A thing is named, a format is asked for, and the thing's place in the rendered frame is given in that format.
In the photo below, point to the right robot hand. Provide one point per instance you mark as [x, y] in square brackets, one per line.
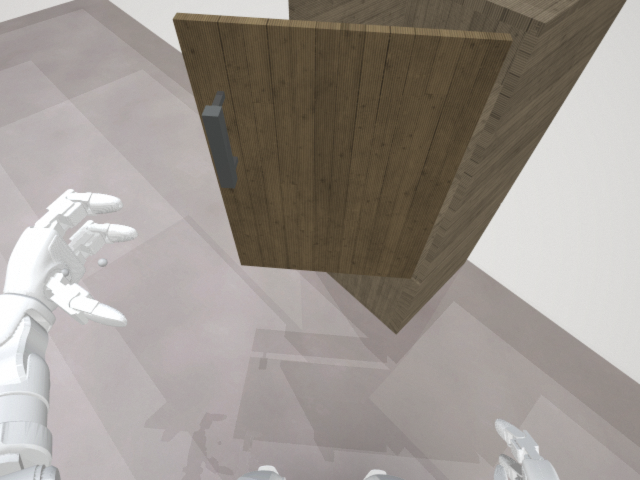
[526, 451]

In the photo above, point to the right robot shin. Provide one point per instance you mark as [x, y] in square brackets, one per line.
[374, 472]

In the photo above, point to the robot left forearm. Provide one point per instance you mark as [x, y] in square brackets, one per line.
[25, 440]

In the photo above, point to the cupboard door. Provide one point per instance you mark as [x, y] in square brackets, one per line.
[348, 136]

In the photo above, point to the handle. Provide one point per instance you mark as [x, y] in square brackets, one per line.
[215, 126]

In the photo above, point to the left robot shin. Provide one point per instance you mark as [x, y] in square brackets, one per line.
[269, 468]

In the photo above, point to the left robot hand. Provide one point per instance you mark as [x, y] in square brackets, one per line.
[41, 252]

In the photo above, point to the robot shin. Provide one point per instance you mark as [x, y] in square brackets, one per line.
[269, 468]
[374, 472]

